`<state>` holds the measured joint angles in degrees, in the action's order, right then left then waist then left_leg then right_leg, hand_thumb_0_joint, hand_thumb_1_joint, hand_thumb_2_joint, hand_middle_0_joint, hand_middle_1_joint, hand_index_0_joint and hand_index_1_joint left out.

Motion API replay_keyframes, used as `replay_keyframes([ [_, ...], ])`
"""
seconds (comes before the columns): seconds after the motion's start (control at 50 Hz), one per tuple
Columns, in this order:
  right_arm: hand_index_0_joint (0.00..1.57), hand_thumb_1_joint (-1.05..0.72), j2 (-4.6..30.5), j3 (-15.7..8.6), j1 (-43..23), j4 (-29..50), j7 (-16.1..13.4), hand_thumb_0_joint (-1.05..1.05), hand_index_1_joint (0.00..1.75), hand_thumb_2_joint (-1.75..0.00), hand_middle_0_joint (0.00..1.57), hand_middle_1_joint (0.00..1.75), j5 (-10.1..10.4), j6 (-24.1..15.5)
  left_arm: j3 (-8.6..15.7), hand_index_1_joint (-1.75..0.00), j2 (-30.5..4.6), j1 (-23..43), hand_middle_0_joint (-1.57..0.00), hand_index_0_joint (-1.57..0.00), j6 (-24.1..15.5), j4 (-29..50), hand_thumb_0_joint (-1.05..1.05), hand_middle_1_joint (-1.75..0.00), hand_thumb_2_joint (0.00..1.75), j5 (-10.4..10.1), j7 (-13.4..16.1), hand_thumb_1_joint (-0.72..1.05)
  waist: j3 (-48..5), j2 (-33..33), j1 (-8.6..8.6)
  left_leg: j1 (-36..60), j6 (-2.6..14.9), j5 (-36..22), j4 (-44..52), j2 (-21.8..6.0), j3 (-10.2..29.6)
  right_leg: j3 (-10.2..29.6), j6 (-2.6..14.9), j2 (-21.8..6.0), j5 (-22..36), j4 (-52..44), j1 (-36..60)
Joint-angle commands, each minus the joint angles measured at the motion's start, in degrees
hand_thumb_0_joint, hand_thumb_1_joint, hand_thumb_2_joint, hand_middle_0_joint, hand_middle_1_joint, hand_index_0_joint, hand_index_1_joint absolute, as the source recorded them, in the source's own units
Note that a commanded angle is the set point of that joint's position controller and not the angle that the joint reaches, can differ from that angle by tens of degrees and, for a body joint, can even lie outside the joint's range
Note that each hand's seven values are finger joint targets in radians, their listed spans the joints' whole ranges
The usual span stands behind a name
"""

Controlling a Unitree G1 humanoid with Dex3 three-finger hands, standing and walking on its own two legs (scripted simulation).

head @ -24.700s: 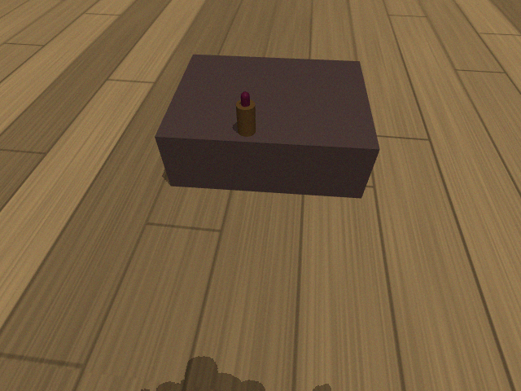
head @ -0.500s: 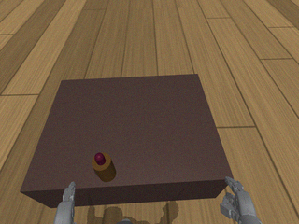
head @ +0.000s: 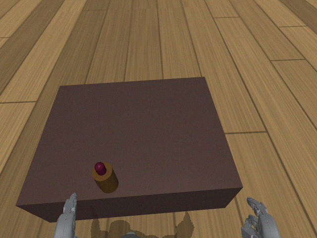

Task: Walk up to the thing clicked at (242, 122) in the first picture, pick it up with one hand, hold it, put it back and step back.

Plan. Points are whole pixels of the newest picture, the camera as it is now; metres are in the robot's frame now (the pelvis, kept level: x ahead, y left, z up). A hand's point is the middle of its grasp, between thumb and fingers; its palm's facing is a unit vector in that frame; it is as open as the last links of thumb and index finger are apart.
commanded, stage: home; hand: left
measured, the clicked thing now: (104, 175) +0.42 +0.24 -0.30
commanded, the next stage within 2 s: stand in 1.54 s
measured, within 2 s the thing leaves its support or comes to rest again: neither
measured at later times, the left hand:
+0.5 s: hand (88, 229) +0.17 +0.19 -0.05, palm faces +0.11 -0.95 -0.29, open 17.3 cm
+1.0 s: hand (88, 228) +0.17 +0.19 -0.05, palm faces +0.11 -0.95 -0.29, open 17.3 cm
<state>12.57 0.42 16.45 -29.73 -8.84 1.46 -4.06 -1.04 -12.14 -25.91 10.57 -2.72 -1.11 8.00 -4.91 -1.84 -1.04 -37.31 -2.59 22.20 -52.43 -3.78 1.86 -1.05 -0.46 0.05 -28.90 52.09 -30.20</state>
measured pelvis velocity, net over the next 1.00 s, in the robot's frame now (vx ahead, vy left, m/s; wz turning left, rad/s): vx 0.01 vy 0.01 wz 0.00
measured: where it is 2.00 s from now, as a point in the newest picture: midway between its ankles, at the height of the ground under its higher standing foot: outside the picture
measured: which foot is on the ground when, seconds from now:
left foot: down 0.00-1.00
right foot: down 0.00-1.00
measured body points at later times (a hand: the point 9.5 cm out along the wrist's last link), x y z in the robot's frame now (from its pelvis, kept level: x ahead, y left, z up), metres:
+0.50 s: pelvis +0.00 +0.01 +0.00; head +0.03 +0.00 +0.45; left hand +0.16 +0.24 -0.03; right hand +0.17 -0.23 -0.08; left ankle +0.04 +0.15 -0.69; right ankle -0.02 -0.12 -0.69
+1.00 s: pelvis +0.01 +0.01 +0.00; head +0.03 +0.01 +0.45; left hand +0.17 +0.24 -0.03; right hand +0.17 -0.24 -0.08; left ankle +0.04 +0.15 -0.69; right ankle -0.02 -0.12 -0.69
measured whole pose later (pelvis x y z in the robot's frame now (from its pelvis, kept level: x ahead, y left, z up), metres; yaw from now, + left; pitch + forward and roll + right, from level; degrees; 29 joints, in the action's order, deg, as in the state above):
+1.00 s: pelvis +0.01 +0.01 +0.00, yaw +0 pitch +7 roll -2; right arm 11.9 0.9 15.8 -29.2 -10.2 0.6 -5.8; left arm -0.7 -12.2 -26.7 14.3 0.8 -0.8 7.7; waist -5.8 -1.8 -0.8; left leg -38.2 -2.1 23.7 -54.4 -3.6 1.9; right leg -1.1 -1.0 -0.1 -29.8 52.9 -30.5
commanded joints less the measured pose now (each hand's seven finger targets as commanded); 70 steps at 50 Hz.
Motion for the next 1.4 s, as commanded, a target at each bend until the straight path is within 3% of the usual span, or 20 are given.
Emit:
replay_keyframes([
  [0.0,0.2,-0.9,6.3,-2.4,-4.6,9.6,-0.6,0.0,0.3,-0.9,0.2,0.3,-0.4,-3.5,3.5,-0.06,-5.6,0.4,-0.05,-0.06,-2.2,9.9,0.0,-0.06,0.08,0.5,0.6,-0.51,-7.0,1.3,-0.04,9.6,2.96,-9.2,5.5,2.4,-3.0,-1.2,0.07,1.1,14.4,-9.9,-2.7],
  [0.06,0.2,-0.9,6.5,-2.5,-4.7,9.6,-0.7,0.0,0.3,-0.9,0.2,0.3,-0.4,-3.8,4.0,-0.06,-6.4,1.3,-0.05,-0.06,-2.1,12.3,0.0,-0.06,0.07,0.5,0.7,-0.52,-6.5,0.4,0.31,9.6,2.81,-8.4,6.0,2.3,-2.9,-1.5,0.28,1.1,13.1,-9.8,-2.9],
  [0.08,0.2,-0.9,6.4,-2.3,-4.8,9.4,-0.6,0.0,0.3,-0.9,0.2,0.3,-0.5,-3.9,2.8,-0.06,-5.3,1.0,-0.05,-0.05,-1.7,10.2,0.0,-0.06,0.07,0.6,0.5,-0.53,-5.4,0.5,-0.23,9.6,2.75,-7.7,6.4,2.3,-2.8,-1.6,0.32,1.3,12.2,-9.8,-3.8],
  [0.18,0.2,-0.9,6.2,-2.4,-4.5,9.2,-0.9,0.0,0.3,-0.9,0.2,0.3,-0.6,-4.3,3.9,-0.06,-5.8,-0.1,-0.05,-0.06,-1.2,11.0,0.0,-0.06,0.08,0.6,0.5,-0.51,-6.9,1.7,0.11,9.7,2.9,-10.5,5.2,2.3,-2.8,-1.6,-0.01,1.2,15.5,-9.6,-2.3],
  [0.24,0.2,-0.9,6.2,-2.2,-4.9,9.4,-1.0,0.0,0.3,-0.9,0.2,0.3,-0.7,-4.5,3.4,-0.06,-5.7,1.8,-0.05,-0.05,-0.9,12.3,0.0,-0.06,0.07,0.6,0.4,-0.53,-5.4,0.4,-0.42,9.4,2.68,-7.5,6.1,2.2,-2.6,-1.9,0.25,1.4,12.1,-9.5,-3.9],
  [0.38,0.2,-0.9,5.9,-2.0,-4.6,9.3,-1.2,0.0,0.3,-0.9,0.2,0.3,-0.8,-4.8,3.2,-0.05,-4.8,-0.1,-0.05,-0.05,-0.3,11.3,0.0,-0.06,0.06,0.6,0.1,-0.54,-5.8,0.4,-0.23,9.7,2.59,-7.2,6.3,2.2,-2.4,-2.0,0.42,1.5,11.3,-9.4,-3.9],
  [0.4,0.2,-0.9,6.2,-2.3,-4.6,9.6,-1.3,0.0,0.3,-0.9,0.2,0.3,-0.8,-4.8,3.7,-0.05,-6.0,1.5,-0.05,-0.05,-0.4,15.1,0.0,-0.05,0.06,0.5,0.3,-0.54,-7.5,-0.7,-0.05,10.6,2.53,-8.6,6.1,2.1,-2.4,-2.1,0.5,1.5,12.7,-9.0,-3.5],
  [0.66,0.2,-0.9,6.0,-2.1,-4.4,9.8,-2.0,0.0,0.3,-0.9,0.2,0.3,-1.0,-4.9,3.6,-0.06,-5.6,0.8,-0.05,-0.05,0.4,14.4,0.0,-0.06,0.07,0.6,0.3,-0.53,-6.9,-0.3,0.21,9.5,2.48,-8.6,5.9,2.2,-2.1,-2.3,0.51,1.5,12.4,-8.5,-3.7],
  [0.72,0.2,-0.9,5.8,-2.0,-4.5,9.8,-1.9,0.0,0.3,-0.9,0.2,0.3,-1.1,-4.9,3.1,-0.05,-4.9,-0.7,-0.05,-0.05,0.7,12.8,0.0,-0.05,0.06,0.7,0.3,-0.54,-6.8,0.2,-0.01,9.4,2.49,-9.5,5.6,2.1,-1.9,-2.5,0.39,1.7,13.4,-8.2,-3.5],
  [0.76,0.2,-0.9,6.0,-2.2,-4.0,10.2,-2.2,0.0,0.3,-0.9,0.2,0.3,-1.1,-4.7,4.3,-0.06,-6.5,0.4,-0.05,-0.05,0.4,16.1,0.0,-0.06,0.07,0.6,0.4,-0.53,-8.9,-0.4,0.06,10.2,2.58,-11.8,4.7,2.3,-2.4,-2.0,0.21,1.4,16.1,-8.3,-2.5],
  [0.82,0.2,-0.9,6.0,-2.1,-3.8,9.7,-2.0,0.0,0.3,-0.9,0.2,0.3,-1.1,-4.7,3.1,-0.06,-4.9,-1.0,-0.05,-0.05,0.9,13.6,0.0,-0.06,0.07,0.6,0.3,-0.53,-8.2,0.2,-0.2,10.2,2.69,-13.5,4.5,2.0,-2.1,-2.1,0.12,1.5,17.7,-7.8,-2.6],
  [0.86,0.2,-0.9,6.2,-2.4,-4.0,9.8,-2.1,0.0,0.3,-0.9,0.2,0.3,-1.1,-4.7,4.0,-0.06,-6.1,0.4,-0.05,-0.06,0.8,15.6,0.0,-0.06,0.08,0.7,0.6,-0.51,-9.0,0.0,0.04,10.6,2.65,-14.1,4.4,2.0,-2.1,-2.2,0.14,1.4,18.1,-7.7,-2.0],
  [1.0,0.2,-0.9,5.9,-1.9,-4.6,9.9,-2.0,0.0,0.3,-0.9,0.2,0.3,-1.3,-4.8,3.2,-0.05,-4.9,-0.7,-0.05,-0.05,1.4,12.5,0.0,-0.06,0.07,0.6,0.2,-0.53,-5.7,-0.5,0.12,8.7,2.56,-9.2,5.4,2.3,-2.3,-2.2,0.29,1.3,13.3,-8.6,-3.5],
  [1.02,0.2,-0.9,6.0,-2.1,-4.7,10.2,-2.0,0.0,0.3,-0.9,0.2,0.3,-1.2,-4.7,4.3,-0.06,-6.3,1.3,-0.05,-0.05,1.0,16.1,0.0,-0.06,0.07,0.6,0.4,-0.52,-6.4,-1.1,0.33,9.1,2.49,-8.9,5.6,2.2,-2.3,-2.2,0.48,1.4,12.8,-8.8,-3.6],
  [1.1,0.2,-0.9,5.8,-1.9,-4.5,10.2,-2.1,0.0,0.3,-0.9,0.2,0.3,-1.3,-4.8,3.2,-0.06,-4.4,-1.7,-0.05,-0.06,1.3,12.2,0.0,-0.06,0.08,0.7,0.1,-0.51,-5.9,0.9,-0.29,8.9,2.68,-7.7,5.5,2.2,-2.5,-2.1,0.26,1.5,12.0,-9.1,-4.0],
  [1.2,0.2,-0.9,6.5,-2.2,-5.0,11.1,-2.4,0.0,0.3,-0.9,0.2,0.3,-1.2,-5.0,3.9,-0.05,-6.3,2.2,-0.05,-0.05,0.9,15.8,0.0,-0.05,0.06,0.6,0.3,-0.54,-5.6,0.5,-0.43,8.6,2.69,-5.3,5.8,2.3,-2.5,-2.0,0.37,1.4,9.4,-9.7,-4.6],
  [1.24,0.2,-0.9,5.8,-1.8,-4.5,10.4,-2.2,0.0,0.3,-0.9,0.2,0.3,-1.4,-5.0,2.3,-0.06,-3.7,-1.8,-0.05,-0.05,1.2,11.6,0.0,-0.06,0.07,0.7,0.1,-0.53,-5.8,0.7,-0.34,8.2,2.69,-6.1,5.8,2.3,-2.3,-2.2,0.38,1.5,10.3,-9.0,-4.4],
  [1.26,0.2,-0.9,6.0,-1.9,-4.7,10.6,-2.3,0.0,0.3,-0.9,0.2,0.3,-1.3,-5.1,4.1,-0.05,-6.4,1.5,-0.05,-0.05,0.9,16.6,0.0,-0.05,0.06,0.5,0.4,-0.53,-6.0,-1.5,0.53,8.1,2.49,-5.2,6.1,2.3,-2.3,-2.2,0.72,1.4,9.1,-9.0,-4.7],
  [1.28,0.2,-0.9,6.1,-1.8,-4.7,10.6,-2.3,0.0,0.3,-0.9,0.2,0.3,-1.3,-5.0,3.6,-0.06,-5.7,1.2,-0.05,-0.05,0.8,14.6,0.0,-0.06,0.07,0.8,0.4,-0.52,-6.1,-0.4,-0.2,8.7,2.54,-5.0,6.4,2.1,-2.0,-2.4,0.63,1.7,8.7,-8.8,-5.0],
  [1.38,0.2,-0.9,6.1,-1.9,-4.8,10.7,-2.6,0.0,0.3,-0.9,0.2,0.3,-1.3,-5.3,3.7,-0.06,-6.0,0.9,-0.05,-0.05,0.7,15.7,0.0,-0.06,0.07,0.6,0.4,-0.52,-6.5,0.5,0.03,8.4,2.75,-5.7,5.7,2.4,-2.5,-1.9,0.44,1.3,9.7,-9.5,-4.7],
])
